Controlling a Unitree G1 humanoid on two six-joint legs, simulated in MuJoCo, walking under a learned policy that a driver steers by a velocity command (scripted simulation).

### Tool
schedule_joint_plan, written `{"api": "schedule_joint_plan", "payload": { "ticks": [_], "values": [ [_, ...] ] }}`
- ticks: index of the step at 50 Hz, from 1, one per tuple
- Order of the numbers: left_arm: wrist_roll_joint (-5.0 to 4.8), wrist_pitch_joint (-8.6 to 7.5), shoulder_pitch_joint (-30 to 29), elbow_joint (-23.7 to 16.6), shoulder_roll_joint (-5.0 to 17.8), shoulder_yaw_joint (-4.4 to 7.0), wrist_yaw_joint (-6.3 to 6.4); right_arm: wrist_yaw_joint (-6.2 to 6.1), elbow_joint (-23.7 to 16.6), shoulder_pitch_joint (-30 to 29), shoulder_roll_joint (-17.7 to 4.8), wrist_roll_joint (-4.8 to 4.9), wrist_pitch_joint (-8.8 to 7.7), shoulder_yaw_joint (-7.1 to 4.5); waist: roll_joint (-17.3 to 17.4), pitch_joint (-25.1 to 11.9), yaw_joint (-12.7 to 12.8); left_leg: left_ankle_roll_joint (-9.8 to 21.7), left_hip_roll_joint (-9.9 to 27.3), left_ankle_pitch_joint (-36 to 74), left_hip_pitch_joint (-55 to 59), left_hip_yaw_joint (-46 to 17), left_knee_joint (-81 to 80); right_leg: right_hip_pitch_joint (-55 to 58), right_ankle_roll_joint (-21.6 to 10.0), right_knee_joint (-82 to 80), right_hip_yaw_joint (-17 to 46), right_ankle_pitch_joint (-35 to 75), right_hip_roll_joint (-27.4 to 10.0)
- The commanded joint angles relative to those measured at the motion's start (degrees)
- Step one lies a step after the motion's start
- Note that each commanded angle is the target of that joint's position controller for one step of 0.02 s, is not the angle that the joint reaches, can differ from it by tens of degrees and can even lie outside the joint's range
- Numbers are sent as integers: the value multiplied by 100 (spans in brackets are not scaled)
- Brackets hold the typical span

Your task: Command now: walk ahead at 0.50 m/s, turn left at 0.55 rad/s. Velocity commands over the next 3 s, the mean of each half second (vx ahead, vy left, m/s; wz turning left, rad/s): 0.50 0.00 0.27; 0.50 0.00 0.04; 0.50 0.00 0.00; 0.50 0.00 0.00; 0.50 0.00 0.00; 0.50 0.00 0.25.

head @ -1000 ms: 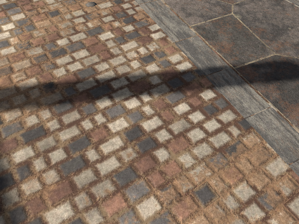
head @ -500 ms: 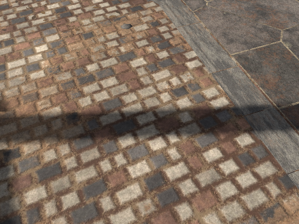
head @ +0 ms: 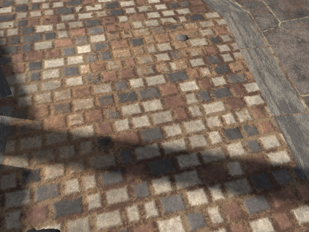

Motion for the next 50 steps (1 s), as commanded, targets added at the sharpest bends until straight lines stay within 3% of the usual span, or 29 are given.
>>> {"api": "schedule_joint_plan", "payload": {
  "ticks": [1,4,6,8,9,10,11,12,13,14,15,16,18,20,25,29,32,34,35,36,37,38,39,40,41,42,45,50],
  "values": [
    [-8,-51,-369,-411,229,32,-19,-109,-416,-131,-1020,51,-54,-278,522,-209,11,795,1082,1235,-506,-838,-612,703,104,-1212,-240,1238,332],
    [-108,-112,-771,-506,293,38,-111,-126,-292,211,-975,69,-11,-258,655,-222,-197,687,1234,752,-225,-1071,-442,953,54,-1867,-219,1695,487],
    [-108,-161,-839,-537,411,80,-173,-130,-214,377,-886,63,6,-228,692,-219,-218,628,1447,643,265,-1345,-147,903,-92,-2136,-129,1489,463],
    [-108,-199,-716,-536,520,134,-198,-129,-188,371,-912,29,31,-238,831,-189,-107,547,1627,924,618,-1576,132,1011,-289,-2258,-164,961,473],
    [-102,-216,-461,-481,565,171,-189,-121,-198,300,-910,22,49,-238,892,-238,60,477,1599,1326,685,-1575,365,1343,-418,-2425,-277,808,530],
    [-64,-237,43,-354,709,257,-157,-108,-234,246,-794,7,50,-196,843,-535,319,348,1339,1992,646,-1416,947,2121,-607,-2564,-336,846,539],
    [13,-254,866,-272,966,334,-121,-92,-349,180,-583,-59,34,-97,527,-1286,707,151,1047,1655,102,-1099,2256,3488,-987,-2317,315,1025,-161],
    [63,-191,1631,-60,1470,490,-124,-99,-377,958,-262,58,-41,9,-939,-2151,627,-334,204,-128,-1893,-383,4359,5645,-1955,-2467,2571,159,-1327],
    [-116,-148,1869,88,1125,423,-191,-94,-350,982,-468,88,-96,16,-1434,-2085,698,-413,179,-2309,-2952,-523,5180,5844,-2109,-3244,4041,-1170,-1706],
    [-182,-117,1571,55,763,312,-177,-78,-408,383,-879,138,-102,-94,-722,-1176,787,-390,493,-1944,-3411,-612,5553,5181,-1850,-3362,3458,-1795,-1546],
    [-124,-65,1213,-18,639,250,-161,-76,-528,-109,-875,91,-100,-82,-254,-667,712,-377,753,-1494,-3366,-330,5453,4420,-1667,-3451,2708,-1478,-1303],
    [-79,-34,966,-9,519,195,-168,-61,-612,-386,-802,-3,-113,-81,-82,-242,578,-381,938,-1176,-3279,-184,5060,3730,-1634,-3632,2196,-922,-1059],
    [-29,-55,764,4,381,134,-171,-34,-574,-265,-625,-22,-92,-84,-346,-148,320,-416,1194,-817,-2740,-88,4516,3089,-1546,-3882,1570,-84,-717],
    [-86,-86,819,89,471,157,-165,-26,-554,-224,-444,-27,-68,-40,-420,-198,267,-496,1244,-643,-2632,69,4125,2931,-1631,-4042,1149,547,-636],
    [-166,-17,1074,320,757,227,-99,12,-765,-1110,-211,-60,-143,79,-230,-87,523,-626,1223,774,-2489,293,2282,2964,-1524,-4210,330,1280,-455],
    [-228,68,1520,568,856,236,-92,102,-942,-1769,-238,19,-196,82,-234,44,778,-597,1019,1309,-2197,421,1411,3235,-1427,-4093,212,1210,-555],
    [-250,165,1641,697,928,261,-66,182,-1082,-1993,-343,38,-234,46,-290,119,728,-401,943,848,-2206,409,1051,3759,-1320,-3818,323,1477,-808],
    [-252,227,1533,722,1031,289,-32,191,-1014,-1614,-511,17,-255,-34,-355,-101,419,-219,774,550,-1535,556,814,3928,-1184,-3302,237,2496,-808],
    [-253,250,1471,718,987,266,-18,158,-821,-966,-695,-12,-250,-142,-279,-508,63,-63,630,628,-564,702,644,3797,-1056,-2543,7,3284,-584],
    [-179,241,1434,640,792,178,-2,99,-606,-33,-999,-55,-236,-267,-119,-1201,-349,197,1036,810,947,323,859,3076,-858,-1315,-221,2919,-318],
    [-73,146,1858,438,244,-6,-14,47,-534,689,-1603,-178,-197,-393,1092,-2112,-345,948,2531,672,3167,-1884,901,984,-462,900,-571,574,432],
    [-152,27,1977,495,268,-36,-50,71,-430,869,-1374,-67,-159,-338,1801,-2590,-354,1454,3017,-265,3603,-3698,47,-148,-375,1989,11,-2300,821],
    [-291,-37,1531,417,782,105,-92,73,-446,544,-1035,-22,-148,-219,1219,-1676,-379,1190,2800,-822,2958,-3106,-131,-726,-421,2392,177,-2089,447],
    [-320,-58,1085,302,797,105,-109,67,-487,190,-860,-22,-139,-155,893,-1050,-267,988,2540,-712,2157,-2322,-246,-764,-462,2235,2,-1570,178],
    [-239,-40,885,276,723,105,-98,91,-495,-151,-722,-65,-142,-102,562,-598,-83,888,2289,-299,1354,-1813,-459,-569,-431,1877,-99,-1169,-2],
    [-164,15,908,297,687,136,-83,110,-516,-382,-581,-107,-173,-57,601,-396,113,815,2096,126,800,-1460,-652,-246,-395,1552,-63,-874,-159],
    [-135,176,1122,374,392,86,-67,124,-417,-511,-639,-84,-278,-88,682,-291,388,906,1937,877,106,-861,-1060,210,-236,1157,-127,-433,-230],
    [-98,152,181,117,220,18,-89,22,-141,-197,-827,-54,-271,-140,467,-15,167,738,1703,1316,141,-114,-1237,44,-138,-551,-221,1103,-169]
  ]
}}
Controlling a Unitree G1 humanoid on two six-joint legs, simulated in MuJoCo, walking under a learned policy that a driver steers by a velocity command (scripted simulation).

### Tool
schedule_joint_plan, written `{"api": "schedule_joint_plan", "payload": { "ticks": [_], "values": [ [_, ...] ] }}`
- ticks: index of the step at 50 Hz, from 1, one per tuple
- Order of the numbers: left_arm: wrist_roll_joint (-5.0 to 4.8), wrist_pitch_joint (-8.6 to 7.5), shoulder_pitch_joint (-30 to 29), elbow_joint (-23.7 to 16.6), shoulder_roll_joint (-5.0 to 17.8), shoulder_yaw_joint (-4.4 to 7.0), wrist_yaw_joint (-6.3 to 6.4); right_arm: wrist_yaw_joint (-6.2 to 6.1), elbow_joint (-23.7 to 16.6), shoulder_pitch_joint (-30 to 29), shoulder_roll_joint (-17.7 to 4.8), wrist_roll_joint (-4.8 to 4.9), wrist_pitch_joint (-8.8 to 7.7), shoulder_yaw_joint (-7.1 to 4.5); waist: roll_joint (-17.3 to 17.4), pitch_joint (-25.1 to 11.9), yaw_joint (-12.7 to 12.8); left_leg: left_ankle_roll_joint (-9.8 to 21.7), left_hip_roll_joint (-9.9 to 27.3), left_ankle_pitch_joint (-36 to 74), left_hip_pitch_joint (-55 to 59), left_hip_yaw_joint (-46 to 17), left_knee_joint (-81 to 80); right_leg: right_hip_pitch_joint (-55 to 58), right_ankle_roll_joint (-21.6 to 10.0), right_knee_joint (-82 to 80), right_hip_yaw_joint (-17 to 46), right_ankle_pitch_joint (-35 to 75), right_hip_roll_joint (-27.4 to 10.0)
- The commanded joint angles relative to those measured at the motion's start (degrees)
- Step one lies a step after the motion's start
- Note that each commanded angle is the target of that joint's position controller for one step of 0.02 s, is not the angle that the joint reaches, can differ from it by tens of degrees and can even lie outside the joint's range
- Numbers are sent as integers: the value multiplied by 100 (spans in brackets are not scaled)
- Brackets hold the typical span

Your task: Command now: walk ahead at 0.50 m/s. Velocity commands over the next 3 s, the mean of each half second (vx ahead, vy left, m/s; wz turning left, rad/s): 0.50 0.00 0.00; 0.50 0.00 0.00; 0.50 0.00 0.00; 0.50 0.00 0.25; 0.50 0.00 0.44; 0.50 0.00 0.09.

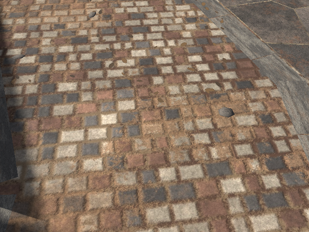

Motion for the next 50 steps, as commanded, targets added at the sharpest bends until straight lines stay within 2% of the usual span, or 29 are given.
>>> {"api": "schedule_joint_plan", "payload": {
  "ticks": [1,4,7,9,10,11,12,13,14,15,16,17,18,20,22,25,28,33,36,37,38,39,40,41,42,43,45,47,50],
  "values": [
    [-2,-84,-307,-361,135,-4,-45,-73,-345,-299,-915,40,-92,-210,565,177,98,868,1365,1262,-284,-715,-811,216,14,-1029,-39,1024,31],
    [-57,-133,-864,-529,129,-29,-130,-95,-136,87,-1047,93,-39,-239,550,281,-135,820,1491,1003,32,-701,-739,347,-37,-1686,-128,1306,190],
    [-74,-166,-1167,-697,226,-10,-221,-120,41,282,-1091,123,54,-262,591,353,-158,735,1760,1197,673,-814,-435,187,-218,-2069,-77,868,265],
    [-63,-186,-1045,-702,326,23,-258,-149,109,275,-1144,131,119,-286,679,252,-26,626,1865,1701,984,-856,-131,448,-368,-2232,-139,421,357],
    [-54,-196,-770,-640,422,70,-254,-163,114,197,-1187,130,149,-296,746,77,155,548,1812,2449,1042,-792,217,912,-465,-2320,-276,243,497],
    [-34,-198,-117,-446,594,177,-222,-176,109,113,-1150,123,183,-273,699,-329,516,418,1573,3274,935,-579,1003,1859,-616,-2475,-459,298,680],
    [-1,-189,829,-207,920,310,-166,-197,39,144,-937,53,189,-176,506,-1076,887,225,1279,2894,232,-335,2277,3420,-875,-2230,-118,572,314],
    [93,-154,1488,-116,1517,456,-128,-158,-136,764,-370,18,86,14,-706,-2016,806,-230,459,768,-2109,0,4572,5818,-1763,-2311,2307,-95,-1167],
    [-28,-115,1683,-43,1164,367,-139,-132,-43,667,-434,34,-34,22,-1198,-2393,921,-298,75,-2273,-3100,-686,5541,6222,-2043,-3199,3931,-844,-1532],
    [-61,-106,1332,-83,891,256,-129,-84,-168,202,-923,189,-114,-116,-761,-1531,924,-221,433,-2105,-3696,-886,5974,5617,-1766,-3361,3318,-1359,-1384],
    [-41,-94,954,-155,751,212,-112,-77,-281,-222,-926,234,-148,-108,-397,-919,803,-164,728,-1607,-3749,-696,5820,4806,-1584,-3470,2591,-1217,-1170],
    [4,-95,616,-172,601,165,-124,-94,-326,-445,-869,156,-137,-110,-119,-437,634,-181,925,-1199,-3591,-586,5425,3983,-1511,-3681,2064,-804,-944],
    [61,-129,397,-203,434,113,-136,-114,-293,-394,-830,93,-79,-144,-204,-261,426,-196,1107,-897,-3224,-636,5095,3423,-1434,-3866,1697,-402,-754],
    [59,-191,260,-173,416,121,-155,-126,-182,-139,-598,72,52,-113,-291,-207,213,-290,1169,-634,-2756,-595,4841,2872,-1492,-4176,1290,77,-607],
    [37,-244,320,-69,543,163,-130,-155,-239,-299,-521,38,114,-98,-188,-72,168,-406,1208,-254,-2891,-562,4445,2732,-1568,-4374,945,505,-576],
    [16,-220,524,83,644,195,-54,-141,-384,-876,-440,8,84,-65,-54,82,313,-491,1203,709,-3103,-519,3386,2883,-1462,-4475,500,836,-440],
    [-36,-176,778,225,748,215,-6,-70,-510,-1479,-311,39,18,-5,-38,202,542,-480,1018,1464,-2842,-338,2322,2966,-1306,-4495,165,759,-311],
    [-109,-42,1210,524,863,264,27,74,-770,-2140,-403,100,-45,-2,-62,380,721,-305,866,1230,-2938,-357,1555,3802,-1233,-4168,276,728,-690],
    [-126,47,1105,585,960,310,68,119,-731,-1828,-597,86,-79,-70,-186,174,436,-71,683,608,-2347,-219,1328,4169,-1068,-3610,297,1729,-806],
    [-129,79,983,575,951,302,79,100,-573,-1285,-735,66,-85,-157,-165,-152,107,59,500,593,-1543,-32,1165,4107,-948,-2952,112,2613,-619],
    [-78,96,1018,550,754,225,91,46,-298,-374,-1029,46,-79,-303,-9,-796,-264,248,561,712,-154,-85,1257,3636,-769,-1803,-135,2709,-292],
    [34,34,1411,382,299,64,77,-1,-188,414,-1559,-60,-57,-427,936,-1730,-310,885,1913,564,1997,-1919,1401,1839,-434,303,-448,979,297],
    [11,-91,1742,429,-33,-49,43,31,-88,646,-1574,17,-28,-420,2002,-2217,-218,1433,2603,-605,2959,-4109,505,268,-252,1624,24,-2655,1076],
    [-144,-183,1236,382,580,101,-5,30,-117,490,-1109,72,-32,-279,1401,-1672,-366,1202,2445,-1353,2605,-3923,240,-371,-336,2176,479,-2622,725],
    [-227,-237,765,221,725,139,-25,17,-189,38,-970,72,-34,-223,1114,-931,-266,1010,2291,-1136,1825,-3184,105,-598,-411,2106,289,-2065,431],
    [-163,-247,525,193,682,140,1,19,-245,-334,-853,20,-34,-183,723,-537,-117,932,2080,-629,1074,-2645,-52,-413,-401,1836,170,-1556,190],
    [-86,-153,636,240,531,165,10,36,-276,-701,-611,-68,-73,-115,825,-268,224,879,1768,178,155,-1982,-395,205,-334,1374,207,-1000,-85],
    [-70,-37,757,298,333,139,31,37,-202,-712,-632,-26,-137,-126,808,-206,349,954,1670,615,-162,-1576,-644,387,-230,1102,146,-796,-127],
    [0,12,259,125,277,130,57,-32,-31,-510,-801,-11,-153,-174,606,41,286,1007,1637,1116,-153,-1182,-850,-37,-50,310,116,-77,-160]
  ]
}}
Over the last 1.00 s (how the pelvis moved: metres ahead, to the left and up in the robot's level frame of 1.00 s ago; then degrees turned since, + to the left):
0.55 0.05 0.00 7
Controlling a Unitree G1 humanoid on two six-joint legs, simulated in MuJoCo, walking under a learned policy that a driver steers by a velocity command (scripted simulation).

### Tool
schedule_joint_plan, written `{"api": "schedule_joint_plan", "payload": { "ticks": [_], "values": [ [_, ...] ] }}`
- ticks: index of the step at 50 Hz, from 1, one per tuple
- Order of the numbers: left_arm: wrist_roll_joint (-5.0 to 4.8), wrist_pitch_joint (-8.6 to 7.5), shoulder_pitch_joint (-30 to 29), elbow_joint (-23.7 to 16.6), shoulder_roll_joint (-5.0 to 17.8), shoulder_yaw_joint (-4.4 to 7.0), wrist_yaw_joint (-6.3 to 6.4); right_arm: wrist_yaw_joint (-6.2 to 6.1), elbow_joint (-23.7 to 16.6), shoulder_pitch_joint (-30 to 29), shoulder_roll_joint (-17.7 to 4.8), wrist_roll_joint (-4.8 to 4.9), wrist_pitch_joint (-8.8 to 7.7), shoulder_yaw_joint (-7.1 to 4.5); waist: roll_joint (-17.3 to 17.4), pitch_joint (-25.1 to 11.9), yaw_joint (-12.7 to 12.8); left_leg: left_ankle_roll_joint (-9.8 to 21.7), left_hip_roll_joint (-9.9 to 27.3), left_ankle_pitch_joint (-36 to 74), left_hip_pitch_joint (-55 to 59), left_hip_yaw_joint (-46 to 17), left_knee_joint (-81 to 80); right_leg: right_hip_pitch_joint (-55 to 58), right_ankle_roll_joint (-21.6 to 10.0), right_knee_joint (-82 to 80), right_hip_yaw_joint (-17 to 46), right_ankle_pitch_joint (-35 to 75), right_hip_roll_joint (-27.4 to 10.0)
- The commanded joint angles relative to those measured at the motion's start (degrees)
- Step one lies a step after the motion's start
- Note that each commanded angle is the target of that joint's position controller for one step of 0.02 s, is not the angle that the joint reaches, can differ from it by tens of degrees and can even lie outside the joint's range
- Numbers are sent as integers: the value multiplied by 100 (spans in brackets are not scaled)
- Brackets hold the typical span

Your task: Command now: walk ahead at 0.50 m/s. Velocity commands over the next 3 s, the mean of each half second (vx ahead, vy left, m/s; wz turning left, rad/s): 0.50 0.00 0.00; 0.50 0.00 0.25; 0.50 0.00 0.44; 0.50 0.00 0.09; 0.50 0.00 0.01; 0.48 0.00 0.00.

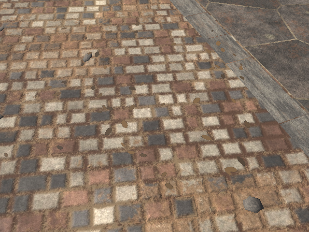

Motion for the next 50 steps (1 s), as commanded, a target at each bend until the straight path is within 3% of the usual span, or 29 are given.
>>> {"api": "schedule_joint_plan", "payload": {
  "ticks": [1,5,10,13,14,15,16,17,18,19,20,21,22,23,25,28,32,37,39,40,41,42,43,44,45,46,47,48,50],
  "values": [
    [53,-12,-87,-334,261,67,15,-79,-276,-200,-883,18,-104,-198,581,11,166,933,1525,1097,222,-1129,-1122,-482,144,-723,132,872,-195],
    [19,-87,-842,-518,89,-9,-71,-145,-75,118,-978,71,-49,-207,585,178,-101,742,1331,1031,297,-663,-1175,-172,137,-2089,-106,1883,38],
    [-37,-153,-1487,-795,159,-28,-222,-179,235,522,-1055,127,90,-248,595,361,-249,690,1724,1201,1193,-742,-820,-330,-55,-2805,-80,1580,180],
    [-28,-187,-1135,-746,374,47,-273,-217,284,390,-1160,142,175,-297,744,112,52,530,1833,2411,1566,-741,-232,311,-298,-2990,-228,940,385],
    [-12,-192,-573,-583,517,136,-253,-227,270,259,-1171,144,210,-296,759,-228,387,424,1671,3324,1498,-580,423,1136,-430,-3120,-418,933,579],
    [9,-186,361,-291,801,280,-202,-240,235,261,-1026,108,235,-234,627,-851,774,252,1351,3405,1010,-354,1551,2537,-618,-3048,-382,1087,548],
    [106,-169,1188,-144,1295,403,-154,-226,88,649,-614,7,182,-89,-219,-1757,820,-53,798,1670,-804,-77,3591,4726,-1225,-2863,1346,977,-752],
    [25,-141,1440,-39,1331,399,-184,-180,160,1055,-150,10,55,59,-1378,-2324,693,-270,-72,-2365,-2461,-529,5031,5845,-1815,-3730,3660,-197,-1562],
    [-31,-146,1293,-64,854,255,-176,-134,111,531,-780,170,-53,-96,-832,-1835,858,-172,256,-2429,-3098,-1057,5610,5531,-1584,-4039,3569,-926,-1398],
    [-23,-150,802,-150,719,201,-157,-115,-62,29,-958,275,-122,-143,-571,-1035,752,-93,557,-1879,-3360,-859,5555,4711,-1381,-4197,2804,-705,-1250],
    [35,-154,415,-218,611,167,-153,-144,-96,-231,-927,223,-143,-144,-152,-621,601,-94,818,-1349,-3172,-733,5283,3909,-1302,-4367,2262,-212,-1059],
    [90,-173,165,-249,449,123,-163,-162,-90,-277,-869,153,-111,-174,-92,-348,414,-118,997,-1014,-2887,-728,4968,3286,-1251,-4547,1830,299,-867],
    [138,-196,52,-245,353,94,-171,-161,-48,-141,-769,133,-49,-177,-225,-333,244,-139,1110,-809,-2530,-768,4807,2923,-1224,-4702,1565,576,-740],
    [120,-221,30,-220,330,93,-179,-167,-4,-35,-645,127,15,-164,-241,-317,165,-181,1146,-724,-2362,-750,4657,2737,-1255,-4856,1371,727,-668],
    [80,-268,101,-123,447,120,-158,-191,-30,-129,-530,96,110,-149,-174,-158,104,-297,1197,-471,-2452,-682,4295,2505,-1325,-5072,1018,1087,-627],
    [71,-244,352,30,596,158,-72,-191,-209,-700,-509,35,118,-146,-33,37,223,-456,1214,420,-2876,-647,3356,2633,-1298,-5219,659,1439,-559],
    [40,-202,600,188,684,163,2,-97,-343,-1372,-338,86,53,-66,-65,166,461,-440,991,1523,-2587,-379,2007,2739,-1067,-5305,29,1425,-348],
    [27,-98,975,491,713,200,31,68,-637,-2018,-376,172,47,-27,17,375,662,-191,830,1278,-2867,-414,1422,3773,-967,-5086,-285,1610,-768],
    [11,-26,906,509,770,235,60,148,-730,-2036,-450,167,41,-45,-39,343,572,-22,728,792,-2822,-337,1340,4153,-854,-4758,-412,2284,-904],
    [3,4,805,479,832,256,81,172,-731,-1883,-529,149,43,-82,-114,213,451,75,592,516,-2521,-194,1342,4242,-784,-4445,-514,3148,-911],
    [0,41,716,446,903,278,109,176,-681,-1556,-656,127,58,-153,-213,-50,257,178,393,277,-1997,-5,1375,4287,-701,-3933,-627,4197,-875],
    [8,101,592,394,903,273,144,163,-499,-827,-845,117,75,-285,-166,-469,-150,315,146,342,-1030,174,1222,4110,-549,-2941,-862,4902,-696],
    [60,122,629,280,814,221,201,104,-262,111,-1214,124,100,-467,117,-1012,-516,547,302,483,517,-325,1215,3171,-337,-1531,-1013,4313,-446],
    [189,-9,1115,27,216,1,119,43,-220,687,-1867,122,125,-636,1397,-1745,-330,1561,1724,-226,2813,-3079,1019,655,84,756,-1027,1440,449],
    [135,-233,970,57,193,-49,36,54,-247,689,-1533,180,115,-508,1481,-2197,-340,1937,2261,-862,3438,-4981,4,-504,114,1717,3,-1910,1031],
    [-93,-406,460,-91,618,64,-51,40,-276,488,-1211,137,94,-405,1217,-1561,-444,1613,2085,-947,3010,-4272,-112,-1059,-42,1967,400,-1642,635],
    [-158,-495,106,-199,641,55,-58,25,-368,143,-1056,108,71,-367,786,-1002,-339,1410,1849,-602,2217,-3511,-149,-1052,-138,1664,315,-1147,372],
    [-47,-513,-37,-208,622,82,-21,25,-447,-202,-909,91,67,-319,392,-574,-129,1282,1634,-73,1353,-2962,-262,-797,-119,1116,263,-811,182],
    [93,-387,25,-223,617,150,25,-4,-603,-547,-725,23,64,-247,533,-350,207,1212,1356,611,363,-2503,-536,-89,-6,477,284,-472,0]
  ]
}}
Over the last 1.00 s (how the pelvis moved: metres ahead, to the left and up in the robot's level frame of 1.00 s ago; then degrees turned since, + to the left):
0.55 0.01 0.00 0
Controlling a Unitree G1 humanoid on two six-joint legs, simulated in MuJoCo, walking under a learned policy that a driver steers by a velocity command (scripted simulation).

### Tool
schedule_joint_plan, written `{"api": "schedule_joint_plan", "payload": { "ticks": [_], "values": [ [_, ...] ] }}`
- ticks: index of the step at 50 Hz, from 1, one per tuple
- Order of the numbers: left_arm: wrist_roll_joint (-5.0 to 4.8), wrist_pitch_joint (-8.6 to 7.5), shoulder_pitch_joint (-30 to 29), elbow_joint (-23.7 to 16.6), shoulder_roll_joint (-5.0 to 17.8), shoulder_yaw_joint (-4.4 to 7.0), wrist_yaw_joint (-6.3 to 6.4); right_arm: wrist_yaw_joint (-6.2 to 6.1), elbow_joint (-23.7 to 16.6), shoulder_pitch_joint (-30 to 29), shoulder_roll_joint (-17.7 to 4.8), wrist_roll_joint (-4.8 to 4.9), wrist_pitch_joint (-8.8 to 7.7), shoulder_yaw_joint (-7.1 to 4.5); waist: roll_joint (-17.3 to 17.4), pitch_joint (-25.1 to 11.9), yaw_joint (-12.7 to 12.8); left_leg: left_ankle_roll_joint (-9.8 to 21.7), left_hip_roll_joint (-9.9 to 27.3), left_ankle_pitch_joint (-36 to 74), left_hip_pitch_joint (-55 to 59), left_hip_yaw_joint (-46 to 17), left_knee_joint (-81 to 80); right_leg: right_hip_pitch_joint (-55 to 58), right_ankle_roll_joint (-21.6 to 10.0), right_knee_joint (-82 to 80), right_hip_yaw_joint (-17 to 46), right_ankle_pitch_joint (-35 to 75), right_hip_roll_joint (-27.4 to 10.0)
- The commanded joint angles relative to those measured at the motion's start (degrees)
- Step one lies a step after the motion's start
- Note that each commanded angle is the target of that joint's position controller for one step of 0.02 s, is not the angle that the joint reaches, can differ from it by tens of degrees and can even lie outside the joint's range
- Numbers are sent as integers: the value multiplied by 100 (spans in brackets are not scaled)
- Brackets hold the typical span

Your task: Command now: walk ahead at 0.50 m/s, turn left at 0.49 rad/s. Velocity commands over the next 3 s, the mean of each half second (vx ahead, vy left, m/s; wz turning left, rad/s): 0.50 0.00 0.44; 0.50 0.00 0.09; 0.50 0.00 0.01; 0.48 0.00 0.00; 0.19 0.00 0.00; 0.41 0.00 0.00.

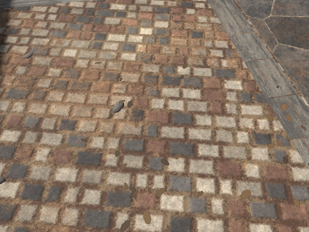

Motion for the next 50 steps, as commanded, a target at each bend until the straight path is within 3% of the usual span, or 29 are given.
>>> {"api": "schedule_joint_plan", "payload": {
  "ticks": [1,4,8,12,15,16,17,18,19,20,21,22,23,24,25,30,34,38,40,41,42,43,44,45,46,47,48,49,50],
  "values": [
    [100,-37,-43,-462,655,205,44,-74,-428,13,-676,-33,-71,-144,404,-493,126,1134,1470,759,1040,-2019,-1488,-1068,119,-489,274,380,-382],
    [129,62,-468,-652,504,180,87,-194,-393,253,-936,9,-87,-219,403,-285,54,1092,1294,1043,629,-1626,-1621,-1140,378,-1513,153,1179,-260],
    [80,16,-1304,-917,311,106,22,-279,-304,595,-962,54,-26,-236,527,-171,-266,738,960,524,339,-1356,-1521,-606,433,-3155,105,2609,87],
    [-4,-51,-1695,-1123,485,133,-63,-308,-175,928,-909,105,44,-234,565,-170,-379,640,1171,223,881,-1868,-1084,-450,351,-3772,303,2601,211],
    [-5,-139,-1384,-1066,671,183,-121,-350,-169,933,-885,48,101,-241,760,-263,-191,558,1406,634,1403,-2194,-526,-161,136,-3942,273,1978,187],
    [26,-170,-976,-944,728,224,-114,-345,-176,910,-795,35,115,-210,784,-423,17,472,1285,1068,1428,-2135,-194,389,-14,-4149,133,1954,235],
    [109,-201,-343,-807,912,302,-90,-314,-217,913,-580,-1,104,-125,666,-946,301,320,983,1393,1233,-1893,658,1461,-276,-4076,282,1948,-15],
    [161,-196,512,-712,1244,377,-70,-298,-291,1161,-324,-108,85,-19,-71,-1771,518,93,530,213,329,-1429,2266,3066,-700,-3830,1340,1892,-977],
    [105,-92,1048,-373,1574,503,-124,-272,-306,1979,-77,113,13,58,-2065,-2223,232,-278,-163,-2429,-1636,-857,3944,4493,-1591,-4581,3979,397,-1995],
    [-54,-82,914,-472,1004,364,-159,-289,-209,1692,-671,175,-16,-31,-1213,-1673,413,-284,225,-2414,-2316,-1145,4548,4213,-1432,-4901,4261,-890,-1927],
    [-48,-59,561,-543,709,280,-145,-286,-335,960,-919,157,-22,-99,-619,-916,526,-276,407,-1870,-2503,-1047,4617,3489,-1196,-4978,3388,-719,-1691],
    [32,-29,247,-604,658,232,-143,-295,-424,569,-860,88,-26,-93,-203,-540,428,-296,611,-1482,-2337,-835,4466,2796,-1105,-5083,2743,19,-1460],
    [69,-9,73,-586,567,201,-136,-280,-497,370,-772,13,-50,-98,-159,-293,320,-309,779,-1216,-2240,-764,4135,2321,-1126,-5195,2334,646,-1290],
    [119,-14,17,-570,500,162,-123,-249,-518,396,-672,6,-57,-97,-322,-290,179,-307,945,-1057,-1957,-696,3883,2030,-1085,-5294,1997,1092,-1132],
    [105,-19,30,-531,449,146,-124,-230,-508,447,-564,20,-52,-80,-436,-319,125,-328,997,-1013,-1799,-595,3660,1906,-1093,-5397,1761,1373,-1019],
    [-10,11,293,-331,824,238,-60,-183,-745,-228,-243,-36,-57,63,-320,-210,233,-515,1132,-110,-1838,-264,2103,1722,-1218,-5789,990,2194,-965],
    [-79,86,632,-156,918,242,-38,-105,-889,-914,-217,16,-101,113,-325,-99,459,-552,909,966,-1308,-31,911,1636,-1033,-5794,448,2329,-780],
    [-124,192,946,55,984,249,-24,-17,-1096,-1378,-347,62,-127,94,-376,45,483,-379,810,767,-1256,-48,419,2178,-917,-5547,517,2440,-1099],
    [-128,258,891,89,1088,279,2,8,-1069,-1161,-507,51,-146,32,-425,-84,248,-218,695,455,-785,43,206,2396,-798,-5158,477,3125,-1179],
    [-138,285,802,80,1094,272,18,-7,-927,-678,-650,22,-147,-53,-391,-365,-56,-92,557,452,-36,180,31,2344,-679,-4575,283,3949,-1029],
    [-98,298,811,51,962,216,31,-52,-664,178,-923,-1,-137,-195,-268,-914,-430,83,579,500,1222,158,43,1958,-514,-3538,47,4199,-740],
    [77,277,838,-131,643,77,45,-121,-494,1222,-1380,-66,-103,-317,532,-1800,-771,483,1764,667,2901,-1187,212,776,-280,-1650,-243,2504,-367],
    [19,158,1492,-171,64,-85,8,-76,-389,1327,-1653,-48,-66,-348,2000,-2371,-374,1290,2755,-661,4239,-3705,-557,-1205,-36,-4,-83,-1106,543],
    [-103,69,1105,-126,724,64,-27,-56,-443,1220,-1091,9,-69,-201,1259,-1933,-567,1117,2592,-1441,3896,-3806,-886,-1837,-98,579,460,-1235,215],
    [-197,11,608,-290,924,130,-54,-58,-492,814,-915,11,-91,-129,990,-1168,-492,916,2404,-1219,3186,-3032,-1008,-2109,-177,577,347,-684,-35],
    [-161,6,386,-307,848,124,-27,-47,-543,445,-823,-31,-103,-91,572,-795,-324,830,2170,-614,2460,-2464,-1143,-1901,-151,353,224,-168,-271],
    [-71,32,297,-314,795,145,-14,-28,-564,191,-680,-72,-117,-57,490,-520,-173,805,1978,-93,1894,-2050,-1314,-1706,-103,53,205,152,-411],
    [-52,86,406,-292,708,147,-20,-23,-562,62,-602,-119,-143,-34,619,-492,5,783,1860,241,1523,-1783,-1468,-1368,-70,-99,249,371,-529],
    [-51,145,484,-263,593,133,-20,-17,-536,25,-572,-107,-173,-37,640,-487,89,813,1793,413,1314,-1606,-1619,-1184,-26,-239,237,475,-556]
  ]
}}
Over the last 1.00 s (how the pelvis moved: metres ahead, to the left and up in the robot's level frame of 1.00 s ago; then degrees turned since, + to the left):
0.57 0.00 -0.01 10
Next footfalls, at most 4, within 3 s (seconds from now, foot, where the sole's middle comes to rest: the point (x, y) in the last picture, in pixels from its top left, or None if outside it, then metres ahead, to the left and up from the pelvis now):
0.34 right None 0.39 -0.12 -0.77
0.84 left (112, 199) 0.60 0.19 -0.77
1.38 right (147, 133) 0.95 0.04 -0.77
1.92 left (92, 100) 1.18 0.35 -0.77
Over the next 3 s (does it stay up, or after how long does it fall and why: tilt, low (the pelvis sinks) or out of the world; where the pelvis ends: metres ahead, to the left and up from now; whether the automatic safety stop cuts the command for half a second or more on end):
stays up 1.43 0.23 -0.01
